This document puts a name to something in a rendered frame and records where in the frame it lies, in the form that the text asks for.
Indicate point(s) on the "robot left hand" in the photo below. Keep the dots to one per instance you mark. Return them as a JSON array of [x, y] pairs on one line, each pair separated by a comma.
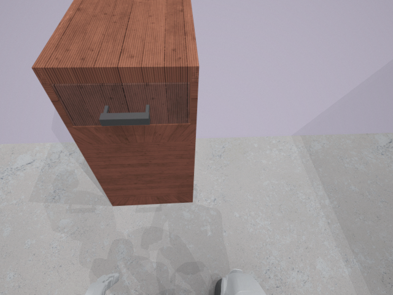
[[103, 284]]

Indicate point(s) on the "drawer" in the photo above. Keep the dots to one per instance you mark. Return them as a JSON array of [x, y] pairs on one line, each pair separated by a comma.
[[169, 101]]

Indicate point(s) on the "robot right thigh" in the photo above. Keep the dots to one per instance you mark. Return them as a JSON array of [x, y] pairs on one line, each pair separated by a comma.
[[240, 284]]

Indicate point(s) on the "cabinet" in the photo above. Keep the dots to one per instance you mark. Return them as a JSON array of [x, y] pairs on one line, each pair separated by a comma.
[[129, 41]]

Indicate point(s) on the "handle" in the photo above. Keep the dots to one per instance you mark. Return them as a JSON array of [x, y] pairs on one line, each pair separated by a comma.
[[125, 118]]

